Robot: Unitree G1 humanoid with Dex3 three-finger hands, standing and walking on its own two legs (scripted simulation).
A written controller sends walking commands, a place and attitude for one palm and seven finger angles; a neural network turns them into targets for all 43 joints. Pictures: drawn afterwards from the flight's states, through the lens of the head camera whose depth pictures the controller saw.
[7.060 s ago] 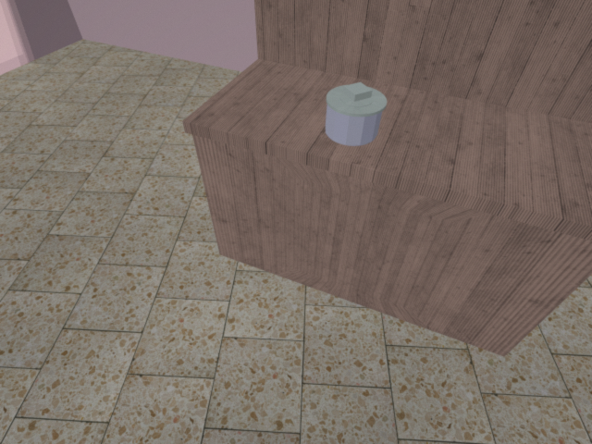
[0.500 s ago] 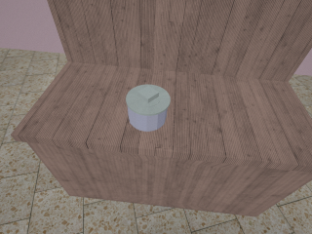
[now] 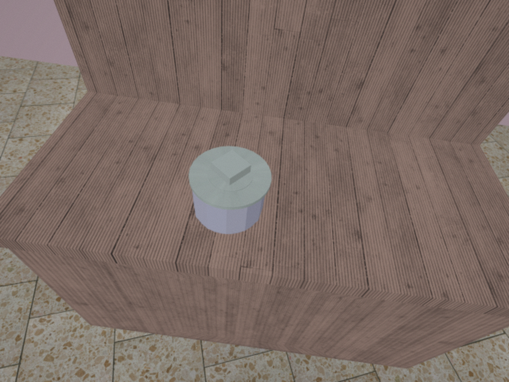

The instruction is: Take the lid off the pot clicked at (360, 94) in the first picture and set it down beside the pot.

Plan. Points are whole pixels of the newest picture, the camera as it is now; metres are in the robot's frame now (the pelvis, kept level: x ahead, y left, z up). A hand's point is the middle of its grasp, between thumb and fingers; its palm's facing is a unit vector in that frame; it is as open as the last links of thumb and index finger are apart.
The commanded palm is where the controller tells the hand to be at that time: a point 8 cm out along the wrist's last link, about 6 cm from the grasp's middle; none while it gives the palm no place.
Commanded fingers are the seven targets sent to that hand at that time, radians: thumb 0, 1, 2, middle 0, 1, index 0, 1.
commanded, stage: come to a stop and stand still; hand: left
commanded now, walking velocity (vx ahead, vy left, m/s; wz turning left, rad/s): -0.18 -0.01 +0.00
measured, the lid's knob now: (230, 167) +0.49 +0.07 +0.04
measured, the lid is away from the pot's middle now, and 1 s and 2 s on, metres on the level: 0.00 0.00 0.00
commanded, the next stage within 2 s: look again from close up in 1.12 s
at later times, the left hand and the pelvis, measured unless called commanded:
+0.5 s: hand out of the picture +0.05 +0.17 -0.17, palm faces +0.04 -0.97 -0.24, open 7.4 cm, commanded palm none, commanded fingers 0.00 0.90 0.90 -0.20 -0.30 -0.20 -0.30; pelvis +0.01 -0.01 +0.01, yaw +1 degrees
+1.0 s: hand out of the picture -0.03 +0.14 -0.16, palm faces +0.00 -0.97 -0.23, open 7.4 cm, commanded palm none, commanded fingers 0.00 0.90 0.90 -0.20 -0.30 -0.20 -0.30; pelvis -0.04 -0.04 +0.01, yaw +0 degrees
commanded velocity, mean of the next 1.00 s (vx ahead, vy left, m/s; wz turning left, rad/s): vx -0.05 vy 0.00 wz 0.00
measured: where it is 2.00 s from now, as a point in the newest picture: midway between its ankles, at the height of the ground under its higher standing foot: outside the picture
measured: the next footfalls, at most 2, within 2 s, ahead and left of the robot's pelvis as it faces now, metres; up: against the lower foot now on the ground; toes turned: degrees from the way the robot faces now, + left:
right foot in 0.08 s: +0.05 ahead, -0.13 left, +0.00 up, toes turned +1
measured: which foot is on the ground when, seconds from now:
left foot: down 0.00-1.00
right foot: up 0.00-0.06, down 0.08-1.00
